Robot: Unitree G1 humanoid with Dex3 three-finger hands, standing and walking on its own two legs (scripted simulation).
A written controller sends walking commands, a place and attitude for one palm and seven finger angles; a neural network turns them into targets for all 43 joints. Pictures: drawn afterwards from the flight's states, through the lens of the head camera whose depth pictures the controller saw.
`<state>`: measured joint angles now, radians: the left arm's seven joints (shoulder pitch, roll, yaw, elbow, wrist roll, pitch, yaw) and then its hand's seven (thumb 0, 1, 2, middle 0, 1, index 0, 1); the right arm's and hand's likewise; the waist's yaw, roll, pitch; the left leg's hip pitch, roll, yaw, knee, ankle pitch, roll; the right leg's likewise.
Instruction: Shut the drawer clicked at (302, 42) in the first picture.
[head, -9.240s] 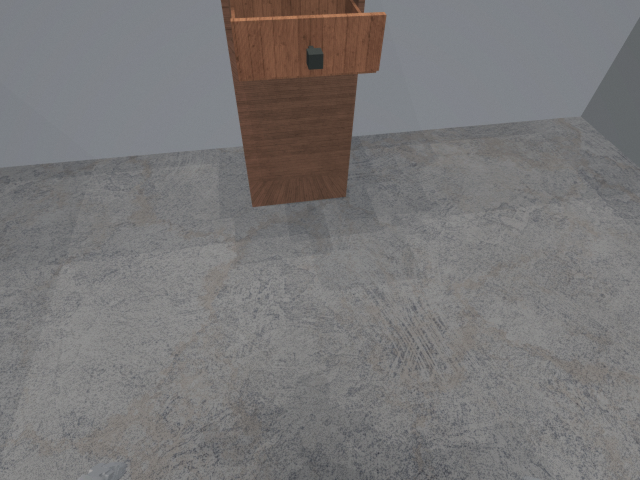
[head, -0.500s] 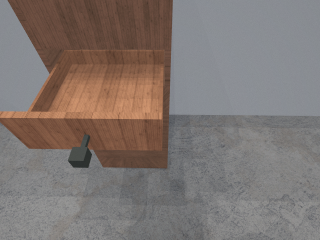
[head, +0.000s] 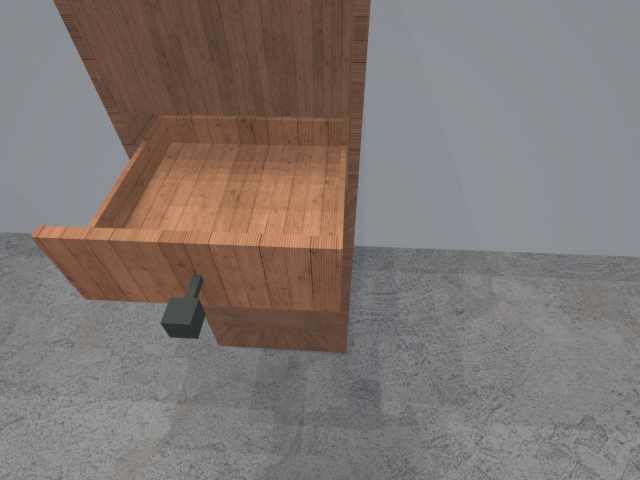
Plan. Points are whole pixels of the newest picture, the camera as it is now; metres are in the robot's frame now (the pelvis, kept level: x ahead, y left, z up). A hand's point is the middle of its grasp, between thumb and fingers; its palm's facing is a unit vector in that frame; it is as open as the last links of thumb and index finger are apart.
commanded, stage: come to a stop and stand still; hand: left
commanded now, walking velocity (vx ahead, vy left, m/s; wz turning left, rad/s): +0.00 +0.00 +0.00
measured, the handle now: (188, 304) +0.31 +0.20 +0.05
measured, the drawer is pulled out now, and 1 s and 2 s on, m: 0.28 0.28 0.28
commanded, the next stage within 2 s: look again from close up in 1.04 s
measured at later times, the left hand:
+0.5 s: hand out of the picture +0.01 +0.20 -0.16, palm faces -0.01 -0.98 -0.21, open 7.4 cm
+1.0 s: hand out of the picture +0.02 +0.18 -0.17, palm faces +0.01 -0.98 -0.17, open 7.4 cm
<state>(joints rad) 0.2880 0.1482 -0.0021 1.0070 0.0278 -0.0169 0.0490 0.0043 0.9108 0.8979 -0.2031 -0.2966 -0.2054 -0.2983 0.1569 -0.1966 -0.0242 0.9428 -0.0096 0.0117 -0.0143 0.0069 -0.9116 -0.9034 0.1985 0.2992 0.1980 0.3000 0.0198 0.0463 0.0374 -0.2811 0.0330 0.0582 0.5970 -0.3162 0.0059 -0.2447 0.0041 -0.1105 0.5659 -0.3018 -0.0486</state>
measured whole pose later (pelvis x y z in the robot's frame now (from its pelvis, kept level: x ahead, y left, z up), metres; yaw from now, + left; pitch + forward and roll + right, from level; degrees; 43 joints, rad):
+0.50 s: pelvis +0.01 +0.02 +0.01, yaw +0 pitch +0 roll +0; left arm 0.28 0.17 -0.02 1.07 0.01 0.00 0.03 0.00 0.91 0.90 -0.20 -0.30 -0.20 -0.30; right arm 0.32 -0.17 0.03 1.11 -0.01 -0.01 -0.02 0.01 -0.91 -0.90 0.20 0.30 0.20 0.30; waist 0.00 0.00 0.04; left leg -0.21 -0.02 0.09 0.42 -0.21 0.04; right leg -0.21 -0.04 -0.08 0.46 -0.25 0.00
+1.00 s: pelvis +0.03 +0.02 +0.01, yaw -1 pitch -1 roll +0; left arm 0.28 0.14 -0.01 1.13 0.01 -0.01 0.04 0.00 0.91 0.90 -0.20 -0.30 -0.20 -0.30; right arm 0.26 -0.15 0.02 1.15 -0.01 -0.03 -0.04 0.02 -0.92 -0.90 0.20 0.30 0.20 0.30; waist 0.01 -0.01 0.04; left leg -0.15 -0.02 0.09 0.41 -0.25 0.04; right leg -0.15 -0.03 -0.08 0.44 -0.28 0.00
